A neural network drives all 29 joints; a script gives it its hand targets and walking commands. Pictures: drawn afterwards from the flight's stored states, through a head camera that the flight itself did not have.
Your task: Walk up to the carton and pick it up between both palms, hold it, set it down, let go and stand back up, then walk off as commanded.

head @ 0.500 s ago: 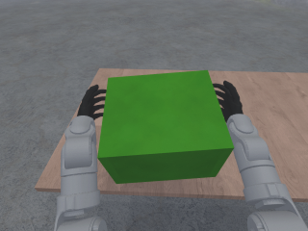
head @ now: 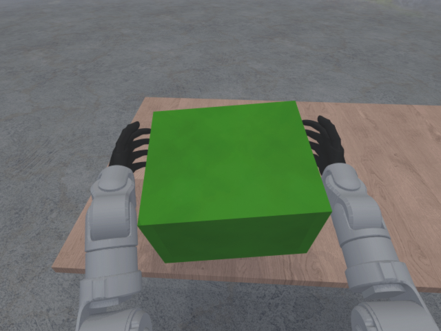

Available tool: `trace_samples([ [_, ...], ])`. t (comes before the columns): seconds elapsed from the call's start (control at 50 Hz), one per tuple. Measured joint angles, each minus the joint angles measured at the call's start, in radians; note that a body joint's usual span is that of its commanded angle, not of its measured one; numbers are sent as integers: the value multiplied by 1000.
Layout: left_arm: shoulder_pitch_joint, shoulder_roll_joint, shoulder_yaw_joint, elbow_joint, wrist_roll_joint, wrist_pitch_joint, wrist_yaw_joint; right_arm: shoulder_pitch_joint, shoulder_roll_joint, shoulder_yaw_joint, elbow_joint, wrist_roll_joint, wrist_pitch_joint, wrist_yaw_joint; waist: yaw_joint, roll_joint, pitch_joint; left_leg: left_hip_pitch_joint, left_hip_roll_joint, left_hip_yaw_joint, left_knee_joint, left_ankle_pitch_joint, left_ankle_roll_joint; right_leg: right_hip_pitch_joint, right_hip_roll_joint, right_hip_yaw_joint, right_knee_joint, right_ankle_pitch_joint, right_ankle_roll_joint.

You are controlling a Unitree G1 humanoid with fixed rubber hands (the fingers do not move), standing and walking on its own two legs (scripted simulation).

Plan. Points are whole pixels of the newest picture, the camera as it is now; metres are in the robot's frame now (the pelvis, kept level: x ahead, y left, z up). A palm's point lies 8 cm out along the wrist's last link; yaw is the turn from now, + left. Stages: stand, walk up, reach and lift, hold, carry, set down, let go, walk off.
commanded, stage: hold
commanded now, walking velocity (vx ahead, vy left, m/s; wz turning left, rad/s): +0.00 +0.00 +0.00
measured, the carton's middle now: (229, 182) +0.35 -0.01 +0.12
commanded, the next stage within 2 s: set down in 0.84 s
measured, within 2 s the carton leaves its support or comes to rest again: neither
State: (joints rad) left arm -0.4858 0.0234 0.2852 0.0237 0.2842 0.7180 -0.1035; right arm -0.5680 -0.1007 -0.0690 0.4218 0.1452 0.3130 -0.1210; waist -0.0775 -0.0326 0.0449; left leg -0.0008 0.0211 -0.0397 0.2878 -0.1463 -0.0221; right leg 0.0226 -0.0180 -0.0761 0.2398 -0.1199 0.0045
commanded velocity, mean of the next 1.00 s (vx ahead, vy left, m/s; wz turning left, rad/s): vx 0.00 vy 0.00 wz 0.00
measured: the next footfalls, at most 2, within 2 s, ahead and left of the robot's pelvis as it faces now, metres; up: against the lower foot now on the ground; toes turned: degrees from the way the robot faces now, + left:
none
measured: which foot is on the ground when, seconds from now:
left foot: down 0.00-1.00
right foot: down 0.00-1.00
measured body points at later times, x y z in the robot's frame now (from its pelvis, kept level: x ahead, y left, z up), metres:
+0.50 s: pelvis +0.00 +0.00 +0.00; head -0.04 +0.01 +0.45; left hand +0.36 +0.17 +0.17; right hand +0.36 -0.18 +0.17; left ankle +0.02 +0.13 -0.75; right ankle +0.02 -0.12 -0.75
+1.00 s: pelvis +0.00 +0.00 +0.00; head -0.03 +0.02 +0.45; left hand +0.37 +0.18 +0.17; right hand +0.36 -0.18 +0.17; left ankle +0.02 +0.13 -0.75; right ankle +0.02 -0.12 -0.75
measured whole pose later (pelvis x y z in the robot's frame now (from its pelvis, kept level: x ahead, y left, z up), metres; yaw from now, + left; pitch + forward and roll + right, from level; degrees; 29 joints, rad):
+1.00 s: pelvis +0.00 +0.00 +0.00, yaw +0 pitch -8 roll -1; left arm -0.52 0.05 0.26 0.08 0.24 0.70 -0.09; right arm -0.54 -0.07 -0.12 0.36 0.11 0.33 -0.13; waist -0.06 -0.04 0.06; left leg -0.01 0.02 -0.03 0.30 -0.15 -0.02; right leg 0.01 -0.02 -0.07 0.25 -0.12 0.01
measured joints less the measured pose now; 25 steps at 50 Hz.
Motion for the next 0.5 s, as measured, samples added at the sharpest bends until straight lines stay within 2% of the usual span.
trace_samples([
  [0.5, 15, -9, -3, -28, 2, 8, 6, 10, -5, 8, -23, 10, 6, -2, -3, 2, 11, 7, 2, 4, 1, 0, 0, 8, 3, 4, -1, -1, -1],
])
